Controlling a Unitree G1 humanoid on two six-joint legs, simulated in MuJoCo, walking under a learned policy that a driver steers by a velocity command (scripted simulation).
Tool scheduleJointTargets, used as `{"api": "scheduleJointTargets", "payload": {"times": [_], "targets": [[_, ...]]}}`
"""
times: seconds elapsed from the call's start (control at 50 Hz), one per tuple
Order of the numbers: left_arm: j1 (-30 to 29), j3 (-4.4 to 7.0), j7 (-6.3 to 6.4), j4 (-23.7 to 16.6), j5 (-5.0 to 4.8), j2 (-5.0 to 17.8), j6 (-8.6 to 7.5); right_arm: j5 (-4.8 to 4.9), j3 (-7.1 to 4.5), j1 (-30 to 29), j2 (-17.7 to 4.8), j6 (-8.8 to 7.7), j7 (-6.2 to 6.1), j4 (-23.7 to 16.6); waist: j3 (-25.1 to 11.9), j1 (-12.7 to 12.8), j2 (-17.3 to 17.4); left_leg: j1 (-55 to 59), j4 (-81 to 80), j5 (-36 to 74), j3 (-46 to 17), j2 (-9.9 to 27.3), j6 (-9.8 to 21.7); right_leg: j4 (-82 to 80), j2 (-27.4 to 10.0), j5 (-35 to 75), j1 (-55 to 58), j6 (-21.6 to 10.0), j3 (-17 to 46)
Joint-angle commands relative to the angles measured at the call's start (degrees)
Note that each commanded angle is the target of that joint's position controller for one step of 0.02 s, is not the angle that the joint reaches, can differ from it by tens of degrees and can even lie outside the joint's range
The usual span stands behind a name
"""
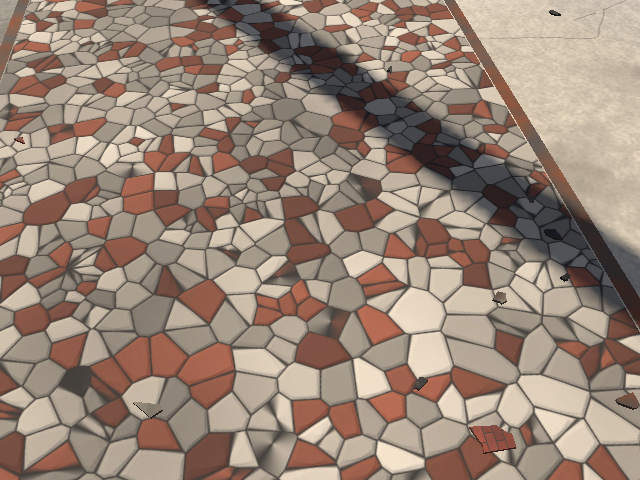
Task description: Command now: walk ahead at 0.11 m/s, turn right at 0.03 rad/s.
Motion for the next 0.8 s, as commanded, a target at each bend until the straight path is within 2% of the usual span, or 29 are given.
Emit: {"api": "scheduleJointTargets", "payload": {"times": [0.02,0.04,0.08,0.1,0.12,0.14,0.18,0.2,0.22,0.24,0.26,0.28,0.3,0.32,0.36,0.4,0.46,0.52,0.58,0.62,0.64,0.66,0.68,0.7,0.72,0.74,0.76,0.78,0.8], "targets": [[0.7,1.65,0.52,-2.6,-0.51,6.0,-0.73,0.75,-2.07,0.6,-8.5,-0.25,-0.28,-1.6,-0.8,-0.8,2.3,-2.1,-8.3,-15.8,-5.6,3.7,4.1,-1.4,0.0,-11.5,-2.5,-2.1,-0.4],[0.2,1.62,0.56,-3.1,-0.75,5.9,-1.18,1.13,-2.28,1.5,-9.3,-0.29,-0.48,-1.3,1.9,-1.3,4.2,-2.8,-10.8,-23.6,-9.7,6.2,6.3,0.8,0.5,-16.1,-6.7,-2.4,-1.6],[-1.6,1.32,0.22,-4.4,-1.74,4.3,-3.01,1.49,-2.98,4.5,-11.6,-1.02,-0.73,-0.4,5.4,-1.9,9.5,-0.8,-18.4,-32.0,-22.8,15.6,11.8,9.2,0.3,-11.3,-13.4,-2.1,-5.9],[-3.1,1.3,-0.02,-4.9,-2.07,4.4,-3.94,1.52,-3.31,4.8,-12.3,-1.36,-0.85,-0.3,7.2,-2.4,10.0,-2.0,-20.0,-30.6,-27.1,18.7,13.8,11.2,-1.8,-9.2,-14.7,-2.4,-5.1],[-3.2,1.46,-0.36,-4.9,-2.16,4.7,-4.68,1.47,-3.38,4.5,-12.3,-1.67,-0.87,-0.4,7.2,-2.1,9.6,-1.9,-20.1,-27.2,-27.3,19.3,14.1,11.7,-3.0,-9.3,-14.6,-2.9,-4.5],[-2.1,1.52,-0.76,-4.5,-2.16,4.6,-5.24,1.63,-3.34,3.5,-11.9,-1.85,-0.68,-0.7,6.2,-1.2,9.4,-1.8,-19.5,-23.3,-24.9,18.4,13.3,9.3,-3.4,-10.2,-12.4,-3.6,-4.9],[4.4,1.95,-1.37,-1.3,-2.13,4.2,-5.85,2.48,-3.1,-1.0,-11.1,-1.58,-0.09,-1.9,3.6,2.9,8.5,-8.7,-16.1,-15.6,-15.0,12.5,9.5,-2.6,-1.3,-2.6,4.0,-4.6,-7.8],[8.7,2.68,-1.37,0.9,-1.77,5.3,-5.76,2.18,-2.66,-1.4,-9.4,-1.7,0.01,-2.0,1.4,4.3,6.6,-12.2,-10.6,-10.3,-10.5,9.2,7.4,-3.3,-1.1,1.3,12.0,-4.3,-6.6],[14.6,3.73,-1.01,1.9,-1.54,8.6,-5.83,1.69,-1.56,-2.8,-5.8,-2.24,0.21,-3.0,-0.7,6.2,-2.8,-18.3,4.0,-4.8,-3.3,3.7,3.7,-9.8,-9.0,-5.1,18.5,-7.1,6.8],[19.0,5.1,-1.6,1.8,-1.47,14.4,-6.03,1.82,-1.43,-3.7,-5.5,-3.5,0.09,-5.5,-1.6,7.0,-17.1,-28.8,20.6,-8.9,1.4,-2.1,1.1,-18.6,-20.6,-10.3,24.1,-14.8,29.8],[17.8,3.83,-1.78,1.5,-0.99,10.9,-6.61,2.44,-2.36,-4.0,-8.7,-4.29,0.15,-5.5,-0.2,5.9,-12.8,-34.9,31.3,-15.3,-3.6,-0.1,1.6,-19.9,-24.0,-10.4,23.5,-18.1,35.3],[14.9,2.98,-1.72,0.7,-0.86,8.4,-6.97,3.24,-2.59,-2.4,-9.2,-4.76,0.68,-4.9,1.8,3.8,-8.4,-38.1,35.5,-11.2,-5.2,2.7,3.1,-18.9,-22.7,-8.7,23.6,-16.9,29.9],[13.1,2.72,-1.75,0.0,-0.79,7.7,-7.08,3.12,-2.45,-1.7,-8.5,-5.06,1.04,-4.0,1.5,3.1,-5.3,-38.8,35.7,-6.1,-4.7,4.5,4.1,-19.4,-20.4,-6.7,23.4,-15.0,24.3],[11.7,2.42,-1.84,-0.1,-0.94,7.5,-6.89,2.52,-2.55,-2.4,-8.3,-5.23,1.34,-3.9,2.6,2.6,-3.3,-39.3,33.7,-2.0,-4.2,5.9,4.3,-20.4,-19.2,-1.5,22.6,-13.6,20.2],[11.9,1.54,-1.81,0.3,-0.76,5.5,-6.3,1.95,-2.51,-3.4,-7.2,-4.95,2.27,-3.9,2.1,2.1,-4.6,-35.7,29.3,3.2,-2.4,6.9,3.4,-21.7,-16.0,11.3,20.3,-11.5,12.0],[13.5,1.66,-1.45,1.0,-1.16,6.2,-5.88,1.48,-1.95,-5.1,-5.4,-4.56,2.82,-4.4,1.9,2.5,-4.5,-34.6,24.2,6.9,-0.1,6.3,1.6,-22.4,-14.3,18.4,19.0,-11.5,6.8],[14.2,1.91,-0.66,1.7,-1.13,8.0,-5.48,1.22,-0.91,-11.4,-3.5,-4.54,3.02,-6.9,3.6,3.7,-4.2,-29.3,11.4,15.0,1.8,4.4,-0.5,-24.2,-12.4,17.9,13.2,-11.0,1.6],[15.8,2.15,-0.47,3.1,-1.31,9.2,-5.69,1.74,-0.74,-15.5,-4.3,-4.59,3.26,-8.8,5.3,4.4,-5.5,-23.3,3.6,20.3,2.6,2.6,-0.4,-26.0,-13.4,15.0,10.1,-10.8,0.4],[14.9,2.44,-0.45,4.2,-2.08,9.5,-5.58,1.93,-1.25,-15.9,-6.4,-4.89,3.67,-10.0,5.7,2.5,-5.8,-22.5,-0.2,19.2,0.9,2.6,2.1,-23.8,-16.2,20.1,15.1,-9.6,-0.1],[13.6,2.83,-0.33,4.3,-1.78,10.6,-5.0,1.75,-2.23,-12.0,-8.5,-5.03,3.65,-9.4,1.8,-0.2,-7.0,-16.5,-0.5,15.9,2.2,0.6,4.0,-17.6,-16.6,36.1,18.8,-8.2,-1.3],[12.9,2.9,-0.24,4.2,-1.47,11.0,-4.45,1.72,-3.24,-6.1,-10.2,-4.88,3.29,-7.8,-2.5,-3.4,-7.7,-8.7,-0.4,14.6,3.7,-1.2,5.4,-10.1,-15.4,46.5,18.9,-7.2,-2.7],[12.7,2.51,-0.08,4.0,-1.13,10.3,-3.95,1.8,-4.51,3.5,-12.2,-4.53,2.72,-5.0,-8.4,-7.8,-7.1,4.4,-0.1,14.7,3.9,-1.6,6.9,1.5,-13.0,49.1,14.4,-5.5,-4.5],[14.0,1.48,0.12,2.7,0.0,8.0,-3.85,1.07,-5.52,13.7,-16.3,-4.14,1.92,-3.2,-16.7,-10.4,0.6,22.7,1.7,11.9,-10.1,10.2,10.6,20.4,-9.6,29.7,0.5,-3.7,-5.9],[22.5,-0.79,-0.74,3.0,-1.05,-0.9,-4.99,0.71,-5.79,16.5,-18.3,-4.13,2.64,-1.8,-25.4,-4.7,17.5,37.6,-8.5,-8.1,-40.5,22.4,19.6,39.6,1.6,-15.3,-19.3,-0.5,-1.7],[17.1,0.54,-0.83,3.3,-2.75,5.8,-6.23,1.42,-4.4,13.8,-12.8,-4.39,2.68,-2.1,-19.9,-7.0,12.0,33.2,-15.3,-15.3,-44.1,20.5,16.8,45.7,-0.8,-16.3,-25.5,-1.7,4.0],[10.4,1.48,-0.95,1.2,-4.0,8.9,-6.9,1.39,-3.81,8.9,-10.8,-4.58,2.47,-2.8,-10.7,-6.1,8.7,24.8,-16.1,-11.8,-34.8,19.2,14.4,46.0,-3.7,-11.1,-29.1,-2.6,1.8],[7.3,1.36,-0.54,0.5,-3.41,8.9,-7.31,0.97,-3.54,4.6,-10.1,-4.78,2.43,-3.7,-6.7,-4.0,2.7,15.6,-17.1,-3.9,-28.2,17.5,13.3,43.2,-6.8,-5.4,-26.4,-3.0,0.4],[5.9,1.71,-0.25,0.4,-2.22,8.6,-7.24,0.19,-3.32,2.2,-8.9,-5.03,2.55,-4.0,-4.2,-2.2,1.5,8.5,-18.2,2.6,-23.0,15.4,12.9,40.2,-8.8,-2.2,-23.6,-2.9,-0.1],[7.4,1.81,-0.25,0.7,-1.93,7.9,-6.67,-0.62,-2.98,1.1,-7.7,-5.35,2.58,-3.9,-4.3,-0.1,3.2,4.4,-19.6,5.7,-19.5,13.7,12.7,38.7,-10.4,-0.1,-19.9,-3.0,0.5]]}}
Velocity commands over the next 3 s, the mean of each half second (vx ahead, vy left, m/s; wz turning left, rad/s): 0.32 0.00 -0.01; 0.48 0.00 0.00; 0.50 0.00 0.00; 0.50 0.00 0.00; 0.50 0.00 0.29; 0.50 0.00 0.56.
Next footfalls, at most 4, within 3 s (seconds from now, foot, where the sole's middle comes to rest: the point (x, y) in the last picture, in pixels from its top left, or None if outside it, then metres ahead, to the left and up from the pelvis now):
0.66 left None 0.43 0.11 -0.77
1.22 right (386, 380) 0.74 -0.12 -0.77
1.76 left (285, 277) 1.04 0.13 -0.77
2.28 right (368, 197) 1.35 -0.10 -0.77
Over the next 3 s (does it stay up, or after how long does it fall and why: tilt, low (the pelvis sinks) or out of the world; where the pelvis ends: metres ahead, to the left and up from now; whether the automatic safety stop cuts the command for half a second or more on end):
stays up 1.51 0.14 0.01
